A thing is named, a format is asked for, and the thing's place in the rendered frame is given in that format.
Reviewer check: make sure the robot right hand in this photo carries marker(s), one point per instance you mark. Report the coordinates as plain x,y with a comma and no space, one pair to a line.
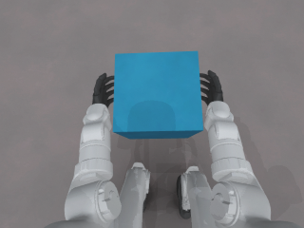
214,92

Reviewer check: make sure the robot right forearm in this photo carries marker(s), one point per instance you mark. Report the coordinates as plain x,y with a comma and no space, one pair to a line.
228,159

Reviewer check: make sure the right robot shin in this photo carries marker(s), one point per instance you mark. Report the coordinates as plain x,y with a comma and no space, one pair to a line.
185,202

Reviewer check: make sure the right robot upper arm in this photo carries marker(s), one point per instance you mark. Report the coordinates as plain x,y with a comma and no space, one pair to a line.
240,205

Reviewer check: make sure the left robot foot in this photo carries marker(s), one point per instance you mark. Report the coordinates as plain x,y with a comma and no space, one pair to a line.
144,203

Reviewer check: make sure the robot left forearm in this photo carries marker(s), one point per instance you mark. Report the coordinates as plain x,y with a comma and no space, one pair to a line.
95,147

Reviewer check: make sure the left robot upper arm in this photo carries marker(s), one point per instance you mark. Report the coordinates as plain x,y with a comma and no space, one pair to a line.
92,205

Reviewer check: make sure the carton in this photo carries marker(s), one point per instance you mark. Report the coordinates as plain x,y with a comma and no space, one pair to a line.
157,95

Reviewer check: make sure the robot left hand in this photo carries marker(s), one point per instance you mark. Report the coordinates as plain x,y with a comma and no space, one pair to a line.
101,93

